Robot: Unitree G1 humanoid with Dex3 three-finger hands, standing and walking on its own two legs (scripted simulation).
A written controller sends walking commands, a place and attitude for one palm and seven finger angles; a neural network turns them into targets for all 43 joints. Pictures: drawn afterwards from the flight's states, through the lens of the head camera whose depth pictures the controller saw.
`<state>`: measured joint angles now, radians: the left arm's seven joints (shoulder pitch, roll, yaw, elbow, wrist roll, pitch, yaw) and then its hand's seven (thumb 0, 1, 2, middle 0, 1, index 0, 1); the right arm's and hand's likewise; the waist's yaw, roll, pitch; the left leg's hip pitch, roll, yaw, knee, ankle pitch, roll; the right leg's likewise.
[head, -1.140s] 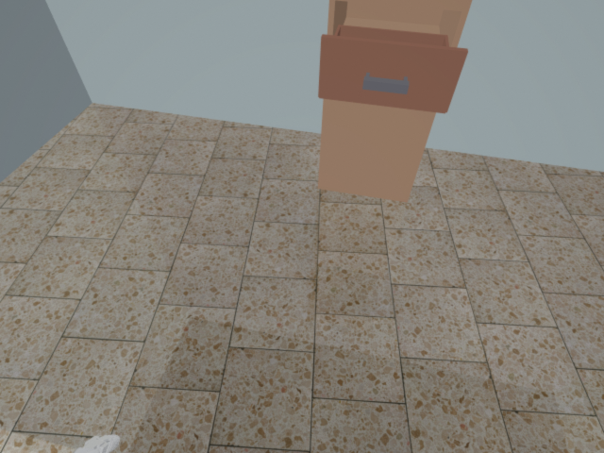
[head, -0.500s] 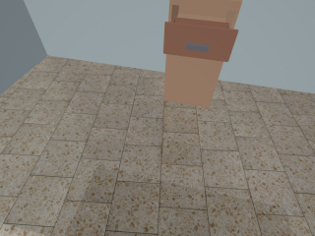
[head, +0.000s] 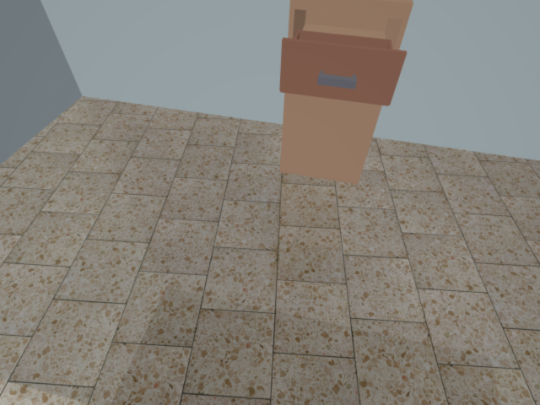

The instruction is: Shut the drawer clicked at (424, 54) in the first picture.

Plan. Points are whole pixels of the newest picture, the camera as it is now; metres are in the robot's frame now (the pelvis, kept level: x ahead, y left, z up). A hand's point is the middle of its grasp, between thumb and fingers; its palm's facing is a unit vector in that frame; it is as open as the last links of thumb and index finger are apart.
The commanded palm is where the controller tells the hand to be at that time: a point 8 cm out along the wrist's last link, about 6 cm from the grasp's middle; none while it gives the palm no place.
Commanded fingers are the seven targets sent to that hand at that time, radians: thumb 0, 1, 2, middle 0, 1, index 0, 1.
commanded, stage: look at it before walking up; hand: left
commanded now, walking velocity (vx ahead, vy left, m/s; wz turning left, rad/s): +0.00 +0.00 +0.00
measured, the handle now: (337, 78) +1.09 -0.16 -0.03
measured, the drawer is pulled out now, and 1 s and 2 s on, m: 0.29 0.29 0.29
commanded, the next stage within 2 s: walk to a spot facing it in 0.50 s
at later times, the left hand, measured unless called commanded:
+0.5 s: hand out of the picture +0.07 +0.24 -0.16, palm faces -0.01 -0.94 -0.33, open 7.4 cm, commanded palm none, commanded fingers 0.00 0.90 0.90 -0.20 -0.30 -0.20 -0.30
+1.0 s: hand out of the picture +0.07 +0.16 -0.19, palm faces -0.06 -0.97 -0.22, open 7.4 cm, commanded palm none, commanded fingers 0.00 0.90 0.90 -0.20 -0.30 -0.20 -0.30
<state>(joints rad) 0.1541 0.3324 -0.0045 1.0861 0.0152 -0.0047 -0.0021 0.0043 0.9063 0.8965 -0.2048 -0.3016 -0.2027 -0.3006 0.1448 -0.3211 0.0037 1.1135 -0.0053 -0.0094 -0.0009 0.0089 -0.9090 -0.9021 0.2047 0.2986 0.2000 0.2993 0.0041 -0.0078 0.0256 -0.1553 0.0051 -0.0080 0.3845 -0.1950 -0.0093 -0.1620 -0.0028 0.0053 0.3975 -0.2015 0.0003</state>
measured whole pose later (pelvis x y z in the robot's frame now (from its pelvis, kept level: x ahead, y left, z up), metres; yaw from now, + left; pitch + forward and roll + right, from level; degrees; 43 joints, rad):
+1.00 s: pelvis +0.06 -0.03 -0.02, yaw -8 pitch -1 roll +0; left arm 0.37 0.19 0.04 1.02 0.02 -0.03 -0.02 0.00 0.91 0.90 -0.20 -0.30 -0.20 -0.30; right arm 0.32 -0.22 -0.03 1.08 -0.01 0.01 -0.01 0.01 -0.91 -0.90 0.20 0.30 0.20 0.30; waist 0.03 0.03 0.04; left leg -0.30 0.09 0.06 0.94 -0.49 -0.03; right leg -0.25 0.05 -0.05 0.65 -0.39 -0.07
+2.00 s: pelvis +0.41 -0.12 -0.03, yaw -44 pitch -1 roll -1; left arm 0.03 0.22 0.05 0.86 0.01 -0.04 -0.04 0.00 0.91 0.90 -0.20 -0.30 -0.20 -0.30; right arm 0.44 -0.20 -0.04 1.06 -0.01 0.00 -0.01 0.01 -0.91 -0.90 0.20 0.30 0.20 0.30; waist -0.08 -0.01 0.13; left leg -0.31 0.16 0.15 1.24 -0.49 -0.05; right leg -0.40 0.01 -0.11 0.65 -0.23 -0.07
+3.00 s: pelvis +0.54 -0.20 -0.01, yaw -60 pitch -2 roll +0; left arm 0.10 0.13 0.03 0.96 0.03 0.00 0.03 0.00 0.91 0.90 -0.20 -0.30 -0.20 -0.30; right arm 0.34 -0.13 -0.05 1.07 -0.01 0.07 0.00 0.01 -0.92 -0.90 0.20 0.30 0.19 0.30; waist -0.06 0.01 0.04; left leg -0.39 0.08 0.10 0.97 -0.49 -0.05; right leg -0.23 -0.10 -0.22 0.53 -0.27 -0.01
